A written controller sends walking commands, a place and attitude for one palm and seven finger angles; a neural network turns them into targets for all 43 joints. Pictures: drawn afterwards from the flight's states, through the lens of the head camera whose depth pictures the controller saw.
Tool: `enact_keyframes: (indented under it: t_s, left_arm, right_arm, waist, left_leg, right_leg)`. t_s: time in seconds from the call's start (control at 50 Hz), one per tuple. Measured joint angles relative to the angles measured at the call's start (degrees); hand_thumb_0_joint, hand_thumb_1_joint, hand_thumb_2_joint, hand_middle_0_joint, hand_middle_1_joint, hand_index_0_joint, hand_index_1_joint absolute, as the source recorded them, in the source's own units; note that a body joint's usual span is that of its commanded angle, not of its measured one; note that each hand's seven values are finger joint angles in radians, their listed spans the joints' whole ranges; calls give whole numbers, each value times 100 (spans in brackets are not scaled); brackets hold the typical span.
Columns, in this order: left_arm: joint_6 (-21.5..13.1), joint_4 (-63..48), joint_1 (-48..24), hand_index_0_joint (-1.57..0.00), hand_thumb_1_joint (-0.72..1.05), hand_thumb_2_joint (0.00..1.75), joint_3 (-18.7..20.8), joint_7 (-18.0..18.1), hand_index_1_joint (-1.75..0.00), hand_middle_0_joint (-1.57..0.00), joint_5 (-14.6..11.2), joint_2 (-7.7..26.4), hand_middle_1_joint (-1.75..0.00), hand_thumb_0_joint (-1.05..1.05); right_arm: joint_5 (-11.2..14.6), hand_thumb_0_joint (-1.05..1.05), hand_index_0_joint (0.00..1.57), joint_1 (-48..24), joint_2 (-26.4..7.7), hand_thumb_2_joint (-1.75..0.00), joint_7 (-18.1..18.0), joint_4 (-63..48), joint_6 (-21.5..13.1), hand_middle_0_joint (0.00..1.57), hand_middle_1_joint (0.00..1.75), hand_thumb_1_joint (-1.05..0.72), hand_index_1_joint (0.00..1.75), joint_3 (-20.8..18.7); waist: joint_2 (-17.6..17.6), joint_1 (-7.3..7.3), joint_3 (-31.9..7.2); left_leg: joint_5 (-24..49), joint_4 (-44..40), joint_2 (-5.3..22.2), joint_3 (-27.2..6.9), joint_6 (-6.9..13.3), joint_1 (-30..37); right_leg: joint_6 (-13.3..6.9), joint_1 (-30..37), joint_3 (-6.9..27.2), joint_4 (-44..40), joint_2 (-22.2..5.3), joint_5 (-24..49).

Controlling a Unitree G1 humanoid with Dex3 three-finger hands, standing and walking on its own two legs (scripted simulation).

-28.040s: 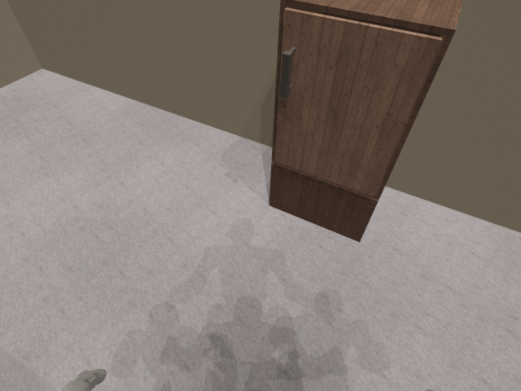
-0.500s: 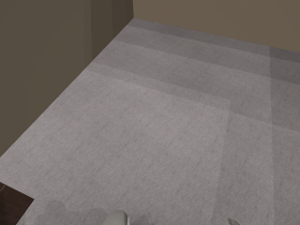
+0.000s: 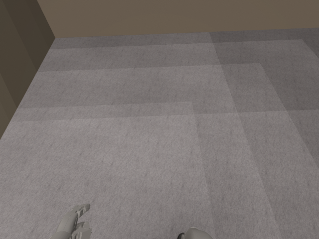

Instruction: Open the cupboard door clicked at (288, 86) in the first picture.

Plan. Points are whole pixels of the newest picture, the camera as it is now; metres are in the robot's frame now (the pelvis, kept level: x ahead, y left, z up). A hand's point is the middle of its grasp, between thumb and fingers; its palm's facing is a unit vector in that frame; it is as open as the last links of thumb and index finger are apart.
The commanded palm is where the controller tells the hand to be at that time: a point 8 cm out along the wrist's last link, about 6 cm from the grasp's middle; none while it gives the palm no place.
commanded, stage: walk to a spot facing it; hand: left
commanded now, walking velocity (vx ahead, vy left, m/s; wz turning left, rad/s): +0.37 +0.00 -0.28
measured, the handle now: out of the picture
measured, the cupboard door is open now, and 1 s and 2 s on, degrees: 41 41 41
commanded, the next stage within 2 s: turn to face it in 0.42 s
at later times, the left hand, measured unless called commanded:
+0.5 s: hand (108, 228) +0.17 +0.16 -0.17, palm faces +0.03 -0.99 -0.16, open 7.3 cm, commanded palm none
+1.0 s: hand (119, 133) +0.49 +0.16 -0.14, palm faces +0.12 -0.97 -0.23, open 7.4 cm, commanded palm none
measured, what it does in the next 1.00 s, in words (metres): walks ahead: left foot, then right foot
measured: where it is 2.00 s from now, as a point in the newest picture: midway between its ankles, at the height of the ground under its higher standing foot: (174, 197)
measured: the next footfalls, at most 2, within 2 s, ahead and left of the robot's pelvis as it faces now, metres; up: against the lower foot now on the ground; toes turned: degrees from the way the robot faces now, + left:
left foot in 0.52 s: +0.41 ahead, +0.08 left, +0.00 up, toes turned +2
right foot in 0.96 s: +0.42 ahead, -0.16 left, +0.00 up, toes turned +4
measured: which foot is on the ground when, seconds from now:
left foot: down 0.00-0.00, up 0.02-0.50, down 0.52-0.96, up 0.98-1.00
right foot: down 0.00-0.54, up 0.56-0.94, down 0.96-1.00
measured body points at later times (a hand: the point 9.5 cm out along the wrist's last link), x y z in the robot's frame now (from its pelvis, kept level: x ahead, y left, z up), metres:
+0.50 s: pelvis +0.24 -0.01 +0.01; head +0.26 +0.01 +0.46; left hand +0.18 +0.21 -0.15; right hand +0.36 -0.25 -0.12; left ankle +0.37 +0.09 -0.71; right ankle +0.09 -0.09 -0.72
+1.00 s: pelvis +0.37 -0.04 +0.01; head +0.40 -0.04 +0.46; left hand +0.48 +0.21 -0.12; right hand +0.38 -0.28 -0.14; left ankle +0.36 +0.08 -0.71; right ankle +0.38 -0.16 -0.72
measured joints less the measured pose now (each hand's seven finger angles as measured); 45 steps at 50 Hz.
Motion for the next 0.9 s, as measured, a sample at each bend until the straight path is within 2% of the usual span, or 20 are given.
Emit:
enact_keyframes:
  t_s: [0.02,0.06,0.08,0.12,0.2,0.3,0.4,0.46,0.5,0.52,0.54,0.56,0.6,0.64,0.7,0.76,0.84,0.9]
  left_arm:
    - [-109,-36,-41,-20,91,90,1,29,-30,-19,9,10,-30,0]
    - [-251,-32,-56,-20,91,90,-19,129,-30,-19,-63,-54,-30,0]
    - [-269,-5,-8,-20,91,90,-42,176,-30,-19,-92,-101,-30,0]
    - [-269,91,192,-20,91,90,-87,251,-30,-19,-116,-191,-30,0]
    - [-301,410,699,-20,92,90,-94,340,-30,-20,-128,-345,-30,0]
    - [-397,768,1257,-21,94,90,-80,352,-30,-20,-123,-296,-30,-1]
    - [-442,1090,1774,-20,93,90,-162,372,-30,-20,-98,-374,-30,0]
    - [-429,1262,2023,-20,92,90,-200,397,-30,-20,-82,-413,-30,0]
    - [-408,1373,2177,-20,91,90,-212,411,-30,-20,-81,-442,-30,0]
    - [-388,1421,2274,-20,91,90,-220,412,-30,-20,-93,-487,-30,0]
    - [-352,1468,2320,-20,91,90,-232,407,-30,-20,-122,-526,-30,0]
    - [-310,1507,2281,-20,91,90,-250,406,-30,-20,-146,-522,-30,0]
    - [-230,1490,2102,-20,91,90,-257,426,-30,-20,-145,-477,-30,1]
    - [-175,1381,1773,-20,91,90,-223,440,-30,-20,-114,-426,-30,1]
    - [-131,1027,1240,-20,91,90,-182,431,-30,-20,-87,-410,-30,1]
    - [-80,695,839,-20,91,90,-140,425,-30,-19,-74,-418,-30,1]
    - [32,431,475,-20,91,90,-84,416,-30,-19,-64,-360,-30,0]
    - [72,309,292,-20,91,90,-74,418,-30,-19,-70,-316,-30,0]
  right_arm:
    - [40,1,20,33,-1,-90,20,74,47,20,30,-90,30,7]
    - [105,1,20,-159,-36,-90,42,204,179,20,30,-90,30,-1]
    - [119,1,20,-288,-47,-90,43,221,206,20,30,-91,30,-23]
    - [114,1,20,-567,-41,-90,30,175,200,19,30,-91,30,-53]
    - [78,1,20,-1077,70,-90,42,-105,120,19,30,-91,30,-73]
    - [78,1,20,-1506,193,-90,117,-289,89,19,30,-91,30,-88]
    - [109,0,20,-1878,237,-90,180,-315,97,19,30,-91,30,-71]
    - [122,0,20,-2080,270,-90,198,-325,76,19,30,-91,30,-46]
    - [106,0,20,-2184,289,-90,177,-350,7,19,30,-90,30,-15]
    - [84,0,20,-2197,266,-90,161,-385,-59,19,30,-90,30,11]
    - [49,0,20,-2209,253,-90,127,-408,-138,19,30,-90,30,20]
    - [41,0,20,-2209,281,-90,82,-424,-186,19,30,-90,30,33]
    - [63,0,20,-2077,332,-90,18,-430,-213,20,30,-90,30,76]
    - [87,0,20,-1837,368,-90,-56,-342,-228,20,30,-90,30,95]
    - [144,-1,21,-1485,359,-90,-176,-120,-173,20,30,-93,30,45]
    - [130,-1,21,-1212,262,-90,-138,60,-9,20,30,-94,30,34]
    - [92,0,21,-954,253,-90,-70,137,187,20,30,-93,30,-6]
    - [75,0,21,-859,254,-90,-50,94,267,20,30,-92,30,-49]
  waist:
    - [-18,35,10]
    - [38,38,142]
    - [62,30,187]
    - [49,38,175]
    - [-74,85,2]
    - [-72,275,-215]
    - [-63,496,-271]
    - [-142,608,-223]
    - [-228,635,-169]
    - [-195,635,-167]
    - [-158,606,-167]
    - [-210,577,-111]
    - [-295,537,-24]
    - [-304,500,19]
    - [-245,486,66]
    - [-180,420,11]
    - [-157,256,-117]
    - [-86,111,-172]
  left_leg:
    - [-170,747,84,-94,79,-239]
    - [-417,2657,20,-749,218,-986]
    - [-279,3349,-45,-969,252,-1346]
    - [110,3948,-106,-1131,251,-1961]
    - [679,3410,-95,-1180,196,-2752]
    - [1369,2499,-112,-1244,177,-3162]
    - [1549,1674,-235,-1161,271,-3091]
    - [1455,1156,-381,-1053,400,-2859]
    - [1500,683,-541,-943,522,-2539]
    - [1739,437,-564,-923,635,-2312]
    - [1617,522,-561,-902,892,-2261]
    - [1402,754,-593,-848,991,-2258]
    - [1125,856,-673,-798,1003,-2079]
    - [1172,594,-768,-875,898,-1855]
    - [1362,92,-903,-1062,948,-1572]
    - [1427,-149,-962,-1256,945,-1451]
    - [1361,-195,-994,-1501,861,-1431]
    - [1260,-88,-985,-1704,766,-1501]
  right_leg:
    - [-94,14,10,71,38,130]
    - [-206,80,-4,405,161,-159]
    - [-230,233,-11,334,223,-252]
    - [-197,582,35,-71,335,-198]
    - [-281,1245,188,-994,503,0]
    - [-291,1977,273,-1722,683,-21]
    - [-206,2644,331,-2027,737,-327]
    - [-103,2987,348,-2022,670,-638]
    - [-12,3085,369,-1708,563,-980]
    - [29,2980,379,-1242,549,-1196]
    - [67,2647,349,-391,524,-1288]
    - [77,2221,417,695,473,-1349]
    - [121,1417,510,2422,405,-1384]
    - [242,740,449,3139,258,-1155]
    - [407,84,464,2794,19,-826]
    - [519,-221,553,2108,-85,-608]
    - [595,-184,569,1317,-66,-446]
    - [602,137,515,668,78,-506]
